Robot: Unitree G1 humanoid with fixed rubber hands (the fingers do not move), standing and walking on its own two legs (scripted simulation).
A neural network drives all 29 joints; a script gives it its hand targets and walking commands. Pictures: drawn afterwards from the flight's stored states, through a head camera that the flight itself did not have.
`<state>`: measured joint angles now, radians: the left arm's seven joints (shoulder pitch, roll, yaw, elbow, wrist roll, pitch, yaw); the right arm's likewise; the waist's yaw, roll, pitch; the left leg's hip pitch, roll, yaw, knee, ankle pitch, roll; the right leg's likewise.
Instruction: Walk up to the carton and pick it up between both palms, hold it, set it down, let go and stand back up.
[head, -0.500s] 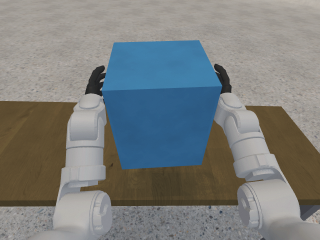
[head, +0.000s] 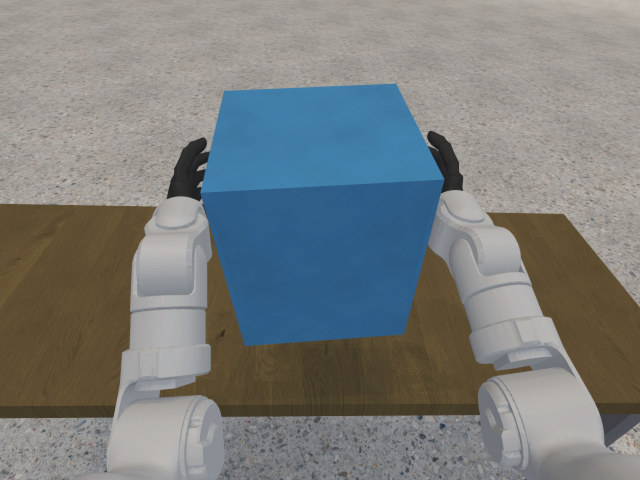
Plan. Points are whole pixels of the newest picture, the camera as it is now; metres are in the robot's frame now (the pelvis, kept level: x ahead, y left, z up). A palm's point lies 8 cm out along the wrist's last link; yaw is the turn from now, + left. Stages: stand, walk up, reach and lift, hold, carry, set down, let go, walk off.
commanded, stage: hold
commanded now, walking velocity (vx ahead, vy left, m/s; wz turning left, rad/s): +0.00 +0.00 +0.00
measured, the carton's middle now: (318, 218) +0.38 +0.00 +0.18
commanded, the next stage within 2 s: none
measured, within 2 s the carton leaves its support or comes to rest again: neither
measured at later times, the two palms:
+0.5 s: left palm (186, 203) +0.36 +0.15 +0.21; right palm (443, 197) +0.37 -0.15 +0.22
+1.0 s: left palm (187, 203) +0.36 +0.15 +0.21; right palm (443, 197) +0.37 -0.15 +0.22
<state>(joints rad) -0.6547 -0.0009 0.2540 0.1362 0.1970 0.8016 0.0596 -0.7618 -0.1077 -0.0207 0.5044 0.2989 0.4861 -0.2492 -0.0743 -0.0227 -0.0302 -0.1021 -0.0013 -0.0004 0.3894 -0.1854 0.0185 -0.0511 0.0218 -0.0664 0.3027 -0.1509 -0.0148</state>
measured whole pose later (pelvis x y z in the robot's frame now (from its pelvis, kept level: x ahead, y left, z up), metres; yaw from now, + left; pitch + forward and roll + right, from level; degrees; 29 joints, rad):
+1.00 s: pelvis +0.00 +0.00 +0.00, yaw +0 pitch -6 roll -1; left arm -0.67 0.00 0.26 0.16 0.20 0.80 0.05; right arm -0.77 -0.10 -0.03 0.52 0.29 0.48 -0.25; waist -0.07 -0.02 -0.03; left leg -0.11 0.00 0.00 0.39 -0.18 0.02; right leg -0.06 0.02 -0.06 0.30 -0.15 -0.02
